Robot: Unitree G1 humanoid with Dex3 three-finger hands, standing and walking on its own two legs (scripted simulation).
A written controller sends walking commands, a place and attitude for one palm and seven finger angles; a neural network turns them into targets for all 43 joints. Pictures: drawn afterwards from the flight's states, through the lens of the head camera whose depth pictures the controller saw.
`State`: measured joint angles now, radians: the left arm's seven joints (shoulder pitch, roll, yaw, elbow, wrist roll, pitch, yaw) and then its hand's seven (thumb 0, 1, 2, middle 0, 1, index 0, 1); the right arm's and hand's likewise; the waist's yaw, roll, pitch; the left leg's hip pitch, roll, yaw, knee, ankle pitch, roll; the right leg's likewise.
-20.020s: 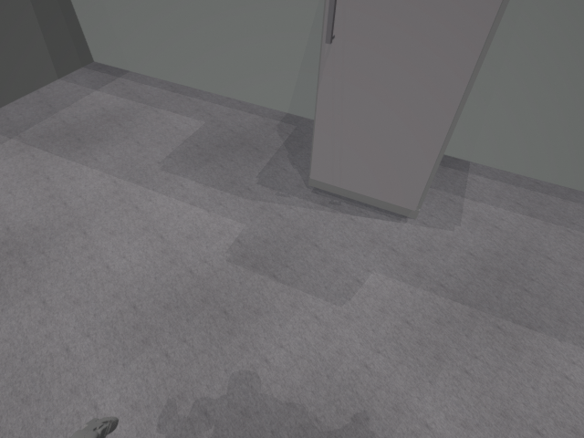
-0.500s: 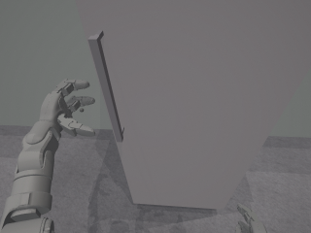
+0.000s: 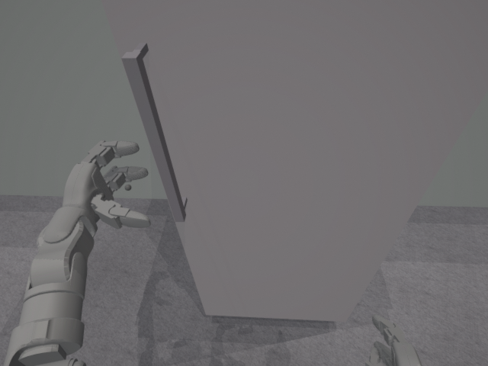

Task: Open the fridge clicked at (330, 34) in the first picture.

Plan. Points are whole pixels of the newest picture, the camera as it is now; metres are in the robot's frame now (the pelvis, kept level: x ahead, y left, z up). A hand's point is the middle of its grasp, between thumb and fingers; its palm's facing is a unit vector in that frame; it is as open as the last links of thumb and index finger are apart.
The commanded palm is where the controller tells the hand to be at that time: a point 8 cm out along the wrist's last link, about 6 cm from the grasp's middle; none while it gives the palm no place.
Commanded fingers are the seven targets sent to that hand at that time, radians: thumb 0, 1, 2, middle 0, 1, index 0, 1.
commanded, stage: move the hooked fingers beside the handle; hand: left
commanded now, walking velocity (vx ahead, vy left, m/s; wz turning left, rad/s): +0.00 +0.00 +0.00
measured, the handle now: (164, 149) +0.42 +0.16 +0.16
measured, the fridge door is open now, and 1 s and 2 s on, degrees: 0 0 0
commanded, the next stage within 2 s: feel for the door with the fingertips in 1.74 s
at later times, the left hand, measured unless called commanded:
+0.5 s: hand (113, 165) +0.36 +0.22 +0.18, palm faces +0.05 -1.00 -0.02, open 14.0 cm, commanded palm +0.32 +0.26 +0.16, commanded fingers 0.00 -0.50 0.30 -0.30 -1.20 -0.30 -1.20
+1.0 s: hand (123, 177) +0.36 +0.21 +0.15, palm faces +0.01 -1.00 -0.01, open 14.0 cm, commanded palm +0.33 +0.25 +0.16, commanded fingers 0.00 -0.50 0.30 -0.30 -1.20 -0.30 -1.20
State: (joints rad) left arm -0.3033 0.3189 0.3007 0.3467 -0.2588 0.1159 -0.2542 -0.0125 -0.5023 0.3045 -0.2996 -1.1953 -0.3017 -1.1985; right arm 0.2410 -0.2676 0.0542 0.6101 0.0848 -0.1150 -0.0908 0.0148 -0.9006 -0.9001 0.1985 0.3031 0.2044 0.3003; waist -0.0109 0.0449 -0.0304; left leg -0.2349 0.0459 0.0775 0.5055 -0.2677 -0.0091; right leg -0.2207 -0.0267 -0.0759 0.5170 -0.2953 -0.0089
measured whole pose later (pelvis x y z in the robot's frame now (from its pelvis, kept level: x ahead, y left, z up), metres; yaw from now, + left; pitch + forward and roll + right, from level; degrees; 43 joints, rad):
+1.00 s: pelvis +0.00 +0.00 +0.00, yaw +1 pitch +0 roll +0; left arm -0.37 0.36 0.27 0.39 -0.26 0.18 -0.26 -0.01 -0.50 0.30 -0.30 -1.20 -0.30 -1.20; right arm 0.24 -0.27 0.06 0.61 0.10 -0.09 -0.09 0.01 -0.90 -0.90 0.20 0.30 0.20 0.30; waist -0.01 0.06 -0.04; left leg -0.24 0.04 0.07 0.50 -0.27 0.00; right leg -0.21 -0.03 -0.08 0.50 -0.29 0.00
